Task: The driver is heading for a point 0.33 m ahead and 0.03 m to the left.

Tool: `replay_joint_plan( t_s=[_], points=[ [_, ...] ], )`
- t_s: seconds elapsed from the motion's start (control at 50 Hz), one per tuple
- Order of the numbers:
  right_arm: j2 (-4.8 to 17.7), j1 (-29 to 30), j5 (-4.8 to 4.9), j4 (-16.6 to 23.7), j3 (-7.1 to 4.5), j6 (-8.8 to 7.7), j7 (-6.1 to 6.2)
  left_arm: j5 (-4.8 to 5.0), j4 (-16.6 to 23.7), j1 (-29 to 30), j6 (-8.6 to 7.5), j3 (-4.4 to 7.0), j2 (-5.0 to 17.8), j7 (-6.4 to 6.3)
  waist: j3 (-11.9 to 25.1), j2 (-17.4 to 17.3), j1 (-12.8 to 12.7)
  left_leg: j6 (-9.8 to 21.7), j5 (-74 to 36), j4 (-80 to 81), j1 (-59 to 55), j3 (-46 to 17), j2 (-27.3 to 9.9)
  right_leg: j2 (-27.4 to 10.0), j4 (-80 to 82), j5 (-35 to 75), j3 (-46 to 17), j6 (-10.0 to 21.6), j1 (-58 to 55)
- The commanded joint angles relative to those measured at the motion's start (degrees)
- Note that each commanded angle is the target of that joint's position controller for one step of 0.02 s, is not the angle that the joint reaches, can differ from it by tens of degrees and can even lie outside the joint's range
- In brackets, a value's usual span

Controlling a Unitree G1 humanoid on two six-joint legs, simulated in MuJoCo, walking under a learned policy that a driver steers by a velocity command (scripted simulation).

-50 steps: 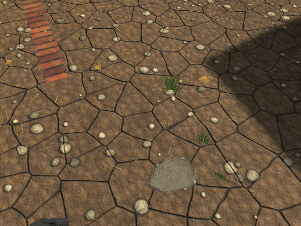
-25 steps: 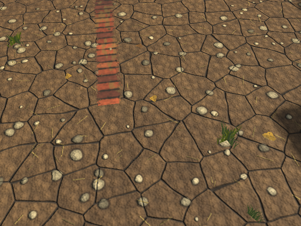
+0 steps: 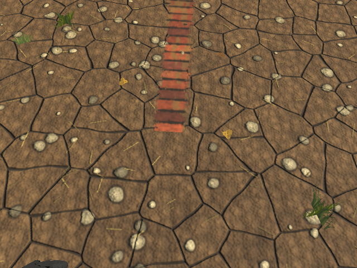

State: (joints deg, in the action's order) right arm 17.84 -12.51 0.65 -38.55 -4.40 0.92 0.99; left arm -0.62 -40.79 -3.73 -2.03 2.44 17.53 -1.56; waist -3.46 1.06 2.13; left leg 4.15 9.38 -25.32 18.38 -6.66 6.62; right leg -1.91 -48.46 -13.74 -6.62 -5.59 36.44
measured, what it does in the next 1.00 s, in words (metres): steps on the spot, turning left: right foot, then left foot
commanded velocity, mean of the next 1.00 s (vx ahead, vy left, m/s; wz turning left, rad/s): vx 0.09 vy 0.00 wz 0.35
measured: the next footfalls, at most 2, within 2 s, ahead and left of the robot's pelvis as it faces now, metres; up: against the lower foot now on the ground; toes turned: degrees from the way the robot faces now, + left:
right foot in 0.14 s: +0.16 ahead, -0.14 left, +0.00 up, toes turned +12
left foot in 0.56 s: +0.05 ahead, +0.11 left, +0.00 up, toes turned +21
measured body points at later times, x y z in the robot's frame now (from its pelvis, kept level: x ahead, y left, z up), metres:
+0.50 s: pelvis +0.06 -0.03 +0.00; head +0.10 -0.01 +0.45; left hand +0.11 +0.29 -0.11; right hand +0.29 -0.24 -0.10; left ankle +0.02 +0.10 -0.71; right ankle +0.12 -0.15 -0.74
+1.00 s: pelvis +0.09 +0.01 +0.01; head +0.10 +0.02 +0.46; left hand +0.12 +0.32 -0.10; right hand +0.27 -0.22 -0.10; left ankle +0.02 +0.09 -0.74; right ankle +0.17 -0.11 -0.71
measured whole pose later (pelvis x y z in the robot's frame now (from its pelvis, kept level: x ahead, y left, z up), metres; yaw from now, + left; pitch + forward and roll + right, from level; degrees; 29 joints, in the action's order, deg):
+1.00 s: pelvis +0.09 +0.01 +0.01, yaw +19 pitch +1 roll +0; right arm 15.4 -15.2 0.1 -43.6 -3.5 -2.7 0.7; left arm 1.5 -45.9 -11.4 -0.9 3.9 17.2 0.6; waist 0.9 0.4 1.8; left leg 2.3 12.2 -15.8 5.0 3.2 1.2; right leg -3.7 -41.8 -16.8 -0.3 0.0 25.0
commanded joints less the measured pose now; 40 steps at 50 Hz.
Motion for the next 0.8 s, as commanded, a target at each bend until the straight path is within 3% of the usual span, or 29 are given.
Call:
replay_joint_plan(
  t_s=[0.02, 0.08, 0.12, 0.14, 0.16, 0.18, 0.2, 0.22, 0.24, 0.26, 0.3, 0.34, 0.4, 0.46, 0.52, 0.54, 0.56, 0.58, 0.6, 0.62, 0.66, 0.7, 0.74, 0.76, 0.8],
  points=[
    [9.1, 1.8, 0.15, 4.5, -2.48, 0.44, 0.93, 0.40, 2.8, -1.6, 0.21, 1.27, 4.5, 0.21, 11.4, -7.4, -1.7, 8.1, -20.7, 2.8, -3.0, -11.9, -12.8, 2.9, 5.1, 3.2, 1.5, -0.2, -9.7],
    [8.5, 2.0, 0.20, 4.8, -2.33, 0.94, 0.95, 0.54, 3.6, -0.5, -0.39, 1.80, 5.5, 0.65, 10.2, -9.5, -1.6, 7.1, -16.6, 0.0, -6.1, -17.4, -13.0, 4.0, 12.2, 0.5, 0.3, 0.8, -11.3],
    [7.7, 4.1, 0.66, 5.6, -2.01, 1.10, 1.10, 0.59, 2.9, -3.5, -1.23, 2.38, 5.9, 0.88, 9.6, -10.4, -4.0, 4.7, -13.9, -3.6, -6.5, -19.1, -11.0, 3.5, 23.9, 7.3, 0.9, 2.7, -17.5],
    [5.8, 3.0, 0.41, 5.9, -1.46, 1.02, 1.11, 0.01, 2.7, -5.0, -1.53, 2.97, 7.8, 0.67, 10.5, -8.1, -3.7, 2.3, -6.4, -7.7, -3.3, -17.8, -8.6, -2.1, 27.3, 14.8, -2.2, 5.0, -24.3],
    [2.2, -2.0, -0.74, 5.8, -0.51, 0.93, 1.00, -0.85, 3.7, -4.5, -1.11, 3.62, 11.5, 0.10, 12.7, 4.9, -0.3, -1.1, 17.6, -20.3, 4.1, -9.4, -1.8, -15.0, 26.2, 32.1, -12.8, 10.7, -32.7],
    [5.3, -3.2, -0.17, 7.1, -1.23, 0.55, 0.99, -2.30, 2.4, -6.7, -0.44, 4.01, 12.1, 0.35, 12.1, 16.9, -0.1, -4.0, 31.8, -31.0, 15.1, -2.9, 2.2, -23.1, 28.4, 37.7, -26.9, 20.8, -34.6],
    [9.9, -4.9, -0.39, 5.3, -2.58, 0.51, 0.99, -1.44, 3.5, -5.9, -0.40, 3.38, 9.1, 0.45, 11.7, 10.9, -0.7, -6.1, 28.7, -40.6, 16.6, -3.6, -1.6, -22.5, 28.1, 34.2, -24.8, 22.1, -34.0],
    [11.2, -3.3, 0.23, 4.3, -3.31, 1.10, 1.03, -0.96, 3.9, -4.4, -0.19, 2.75, 6.4, 0.30, 10.2, 6.7, -1.1, -7.3, 24.4, -44.2, 17.3, -2.7, -2.8, -18.6, 26.9, 30.9, -17.1, 19.6, -32.5],
    [10.0, -3.1, 0.53, 3.5, -3.34, 2.07, 1.29, -0.46, 4.4, -2.7, 0.20, 2.40, 5.3, 0.19, 9.1, 4.7, -0.7, -8.4, 21.7, -45.7, 17.2, -1.8, -3.7, -15.2, 26.8, 27.1, -11.8, 17.4, -31.0],
    [9.0, -2.3, 0.46, 4.0, -3.09, 2.67, 1.33, 0.02, 4.4, -1.5, 0.58, 2.35, 5.3, -0.03, 7.8, 5.1, -0.8, -9.2, 19.0, -46.3, 17.5, -1.0, -4.6, -14.1, 27.4, 25.0, -9.3, 16.9, -29.4],
    [5.8, -0.8, 0.88, 5.0, -2.20, 3.00, 0.95, -0.42, 4.0, -1.5, 1.34, 2.51, 5.8, -0.51, 6.7, 7.2, -1.3, -9.9, 15.6, -42.2, 15.4, 2.7, -5.0, -11.1, 29.3, 23.3, -3.3, 16.6, -27.3],
    [4.6, 1.8, 0.89, 6.4, -1.72, 2.82, 0.76, -0.60, 3.6, -2.9, 1.85, 2.91, 6.5, -0.94, 7.6, 8.9, -2.9, -10.2, 15.0, -36.6, 15.1, 4.2, -6.1, -12.1, 29.6, 24.1, -1.6, 17.7, -30.1],
    [3.9, 3.4, 0.44, 7.6, -1.23, 2.62, 0.03, -0.20, 3.3, -2.7, 2.24, 3.77, 8.3, -0.83, 9.6, 9.5, -3.8, -9.4, 14.1, -27.6, 9.7, 5.7, -8.2, -14.1, 29.6, 24.1, 0.7, 18.3, -30.5],
    [4.9, 2.9, 0.45, 7.8, -1.56, 2.86, -0.82, 0.52, 2.9, -2.3, 2.38, 4.32, 9.5, -0.26, 9.6, 10.4, -3.7, -7.8, 12.6, -20.0, 4.5, 7.9, -8.2, -15.4, 29.2, 21.8, 2.3, 17.9, -29.4],
    [4.7, -0.5, 0.27, 6.8, -2.02, 3.02, -1.62, 1.94, 2.2, -1.4, 2.43, 4.48, 9.9, -0.05, 8.9, 9.3, -1.4, -4.3, 5.1, -6.2, -3.0, 10.1, -6.8, -15.1, 25.3, 17.3, 4.2, 15.0, -26.9],
    [5.2, -2.6, -0.02, 5.8, -2.36, 2.92, -1.50, 2.30, 1.1, -3.1, 2.43, 4.08, 8.4, 0.06, 8.8, 7.2, -0.7, -2.4, 0.9, -0.3, -8.6, 9.7, -5.5, -13.3, 21.8, 13.5, 6.0, 12.2, -23.6],
    [8.2, -3.9, -0.18, 5.8, -3.16, 2.71, -0.95, 1.29, 0.2, -5.9, 2.39, 3.28, 5.5, 0.52, 8.7, -2.6, -1.5, 0.5, -10.7, 4.3, -16.3, 0.2, -11.5, -9.1, 12.1, 3.0, 11.3, 7.0, -15.4],
    [14.4, -2.7, -0.92, 7.6, -4.05, 2.43, -0.19, -1.40, 3.3, -4.2, 2.21, 1.91, 2.4, 0.78, 7.8, -20.5, -2.6, 10.3, -26.0, 5.3, -19.5, -19.2, -26.8, -0.7, -2.4, -22.0, 14.5, 1.6, 0.0],
    [11.8, -4.4, -2.90, 7.5, -3.26, 1.13, -0.55, -0.46, 3.8, 0.6, 2.11, 3.12, 6.0, 0.07, 10.2, -14.6, 2.2, 16.0, -23.0, 6.7, -13.9, -20.5, -29.2, -0.4, -12.7, -24.9, 6.3, 1.5, -0.3],
    [10.1, -2.1, -3.02, 6.8, -2.43, 0.10, -0.63, 0.83, 3.1, 0.2, 2.42, 3.68, 7.2, -0.11, 8.4, -11.2, 0.4, 13.7, -19.1, 6.9, -11.6, -15.0, -25.9, -1.3, -16.2, -21.0, 4.7, 2.2, -0.9],
    [6.8, 3.6, -1.16, 6.5, -1.36, -0.62, -0.27, 0.54, 0.6, -2.5, 3.06, 4.02, 6.8, -0.64, 7.0, -9.3, -1.9, 8.3, -14.7, 6.4, -11.0, -8.8, -20.4, -2.0, -15.3, -13.2, 4.1, 1.9, -1.2],
    [4.6, 5.0, -1.25, 6.1, -0.14, -0.81, 0.16, 0.39, -0.3, -4.4, 3.14, 3.95, 6.1, -0.56, 7.8, -9.3, -3.2, 7.9, -20.6, 6.2, -8.9, -5.6, -18.5, -1.2, -16.1, -8.1, 4.6, 0.9, -5.8],
    [2.9, 2.3, -1.09, 4.4, 0.30, -1.10, 0.38, 0.93, -1.3, -5.9, 2.83, 3.27, 4.6, 0.26, 9.4, -9.0, -2.4, 7.5, -3.0, 9.1, -12.5, -5.0, -17.3, -1.8, -9.3, -3.9, 5.5, 0.8, -6.1],
    [4.1, 0.6, -0.86, 3.4, -0.09, -1.19, 0.40, 1.29, -1.2, -4.3, 2.62, 2.94, 4.4, 0.69, 7.7, -10.2, -0.7, 7.5, 7.6, 11.7, -13.6, -6.7, -17.7, -1.7, -5.9, -3.2, 6.3, 1.1, -4.9],
    [6.6, -1.1, -1.20, 2.1, -0.75, -1.59, 0.57, 1.93, 0.1, -0.6, 2.09, 2.85, 5.5, 1.10, 3.6, -10.6, 1.2, 8.1, 16.5, 15.1, -14.9, -10.8, -20.4, -2.0, -1.3, -3.7, 5.7, 2.2, -2.0]
  ],
)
